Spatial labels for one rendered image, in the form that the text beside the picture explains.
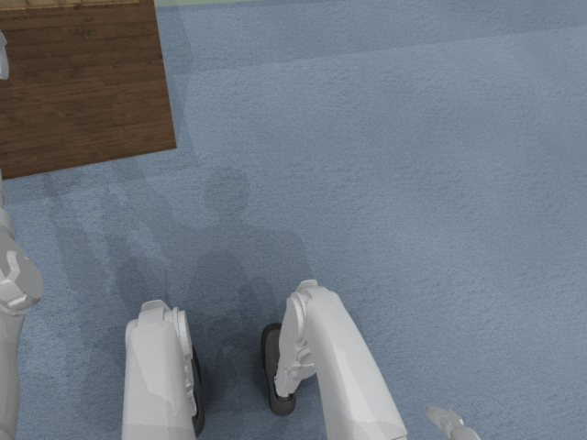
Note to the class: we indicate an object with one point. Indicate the robot left foot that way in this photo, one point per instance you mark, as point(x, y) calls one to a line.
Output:
point(199, 418)

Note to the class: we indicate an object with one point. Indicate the robot left thigh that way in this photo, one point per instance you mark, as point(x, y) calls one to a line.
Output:
point(156, 405)

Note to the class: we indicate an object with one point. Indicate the cabinet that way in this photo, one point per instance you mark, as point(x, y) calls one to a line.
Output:
point(86, 85)

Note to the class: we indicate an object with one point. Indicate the left robot upper arm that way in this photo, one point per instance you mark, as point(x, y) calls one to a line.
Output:
point(21, 286)

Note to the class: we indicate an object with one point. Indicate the right robot hand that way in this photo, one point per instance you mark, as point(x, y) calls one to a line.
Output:
point(451, 424)

